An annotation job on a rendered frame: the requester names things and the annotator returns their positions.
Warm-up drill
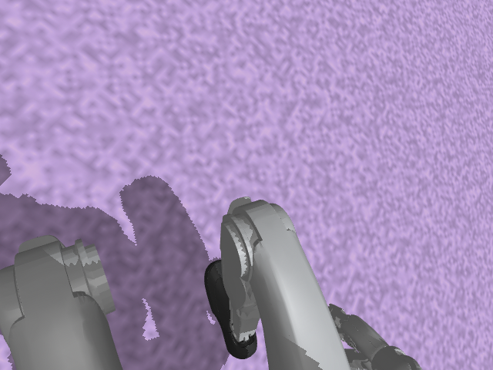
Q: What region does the right robot arm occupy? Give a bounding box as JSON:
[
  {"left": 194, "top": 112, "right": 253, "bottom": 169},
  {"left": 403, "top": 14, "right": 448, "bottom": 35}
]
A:
[{"left": 371, "top": 346, "right": 423, "bottom": 370}]

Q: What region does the right robot foot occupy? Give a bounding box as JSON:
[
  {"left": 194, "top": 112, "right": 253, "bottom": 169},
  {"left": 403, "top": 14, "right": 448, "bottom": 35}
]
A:
[{"left": 204, "top": 260, "right": 257, "bottom": 359}]

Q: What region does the right robot hand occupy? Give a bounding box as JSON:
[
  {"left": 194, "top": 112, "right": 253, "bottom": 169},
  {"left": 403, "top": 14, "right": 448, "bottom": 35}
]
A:
[{"left": 328, "top": 304, "right": 389, "bottom": 370}]

